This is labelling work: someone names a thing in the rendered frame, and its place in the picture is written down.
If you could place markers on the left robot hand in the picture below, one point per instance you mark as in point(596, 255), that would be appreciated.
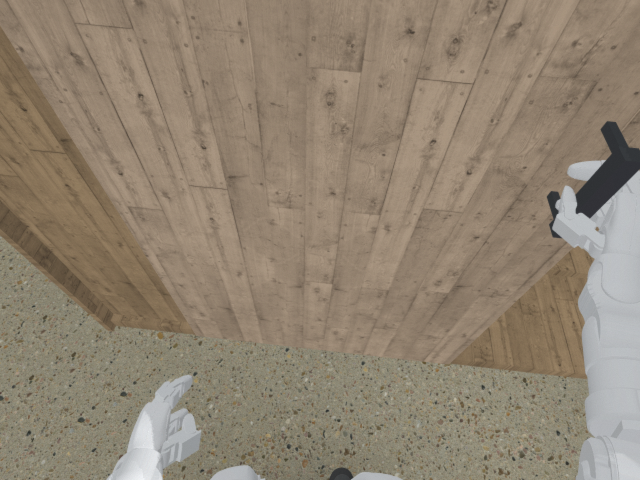
point(156, 428)

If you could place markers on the left robot forearm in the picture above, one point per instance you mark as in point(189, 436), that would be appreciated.
point(139, 464)

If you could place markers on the robot right upper arm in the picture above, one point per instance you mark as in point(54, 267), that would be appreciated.
point(608, 458)

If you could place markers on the wardrobe door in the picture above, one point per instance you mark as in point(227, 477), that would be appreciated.
point(46, 182)
point(356, 176)

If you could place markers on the right robot hand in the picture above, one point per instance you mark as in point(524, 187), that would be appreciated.
point(618, 218)

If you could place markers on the handle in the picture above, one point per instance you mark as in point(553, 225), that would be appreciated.
point(622, 164)

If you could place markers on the right robot forearm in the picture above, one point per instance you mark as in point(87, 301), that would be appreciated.
point(610, 306)

